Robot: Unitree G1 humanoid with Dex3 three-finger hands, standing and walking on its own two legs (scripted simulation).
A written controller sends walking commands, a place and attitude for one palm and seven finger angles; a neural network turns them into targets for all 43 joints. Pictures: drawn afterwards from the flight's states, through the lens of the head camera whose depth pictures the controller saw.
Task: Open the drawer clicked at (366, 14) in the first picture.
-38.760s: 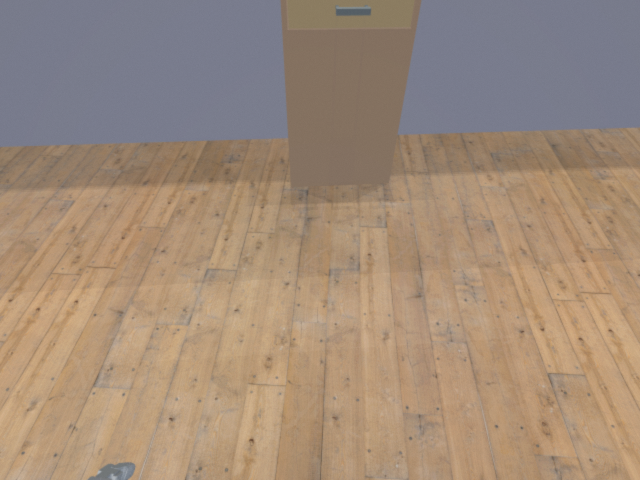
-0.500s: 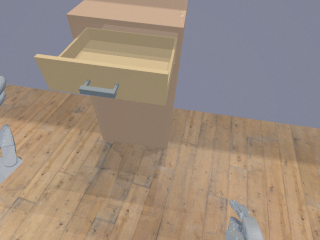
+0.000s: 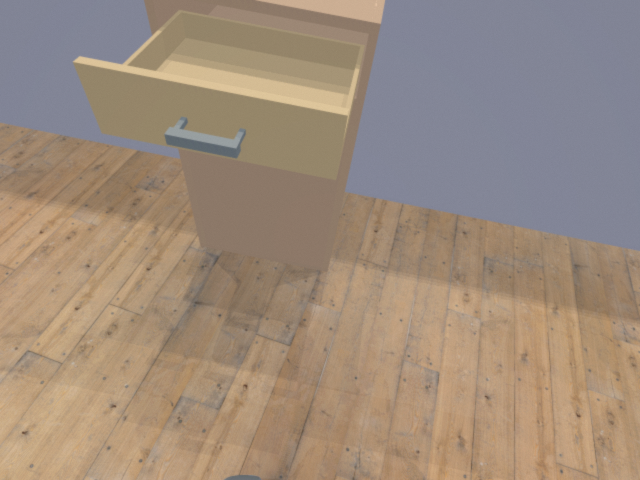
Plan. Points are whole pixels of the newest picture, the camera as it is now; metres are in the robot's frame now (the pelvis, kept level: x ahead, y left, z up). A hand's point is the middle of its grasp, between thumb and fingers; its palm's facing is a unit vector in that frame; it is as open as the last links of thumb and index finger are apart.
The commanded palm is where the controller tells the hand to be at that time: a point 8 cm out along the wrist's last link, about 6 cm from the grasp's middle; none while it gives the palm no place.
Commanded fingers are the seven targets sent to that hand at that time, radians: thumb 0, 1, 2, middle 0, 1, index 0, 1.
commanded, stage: let the arm hang, fingers relaxed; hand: left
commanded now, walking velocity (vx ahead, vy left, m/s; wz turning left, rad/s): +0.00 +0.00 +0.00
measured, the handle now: (207, 135) +0.62 +0.23 +0.05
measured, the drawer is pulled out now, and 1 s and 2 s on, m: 0.30 0.30 0.30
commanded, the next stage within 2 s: look to check the result in 0.70 s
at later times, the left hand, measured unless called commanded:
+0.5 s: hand out of the picture +0.01 +0.17 -0.17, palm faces -0.01 -0.98 -0.20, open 7.4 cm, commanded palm none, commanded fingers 0.00 0.90 0.90 -0.20 -0.30 -0.20 -0.30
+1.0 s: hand out of the picture +0.02 +0.15 -0.17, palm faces +0.00 -0.98 -0.19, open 7.4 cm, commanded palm none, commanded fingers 0.00 0.90 0.90 -0.20 -0.30 -0.20 -0.30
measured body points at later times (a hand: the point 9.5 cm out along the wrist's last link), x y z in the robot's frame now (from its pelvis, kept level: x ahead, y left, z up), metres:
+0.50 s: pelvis +0.01 +0.00 +0.01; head +0.01 -0.01 +0.46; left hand +0.01 +0.22 -0.15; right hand +0.00 -0.22 -0.16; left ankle +0.07 +0.09 -0.74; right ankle +0.01 -0.09 -0.74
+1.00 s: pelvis +0.03 -0.01 +0.01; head +0.05 -0.02 +0.46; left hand +0.02 +0.21 -0.15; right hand +0.01 -0.22 -0.16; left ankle +0.07 +0.09 -0.73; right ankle +0.01 -0.09 -0.74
